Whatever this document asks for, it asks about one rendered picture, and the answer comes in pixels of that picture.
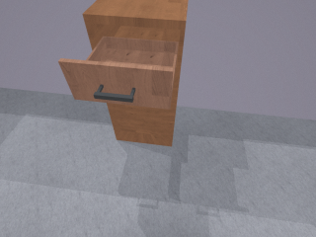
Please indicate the drawer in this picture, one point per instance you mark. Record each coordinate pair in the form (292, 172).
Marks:
(120, 64)

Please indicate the handle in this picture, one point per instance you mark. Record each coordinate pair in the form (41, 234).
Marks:
(114, 97)

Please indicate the cabinet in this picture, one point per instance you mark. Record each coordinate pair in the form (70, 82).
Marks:
(144, 20)

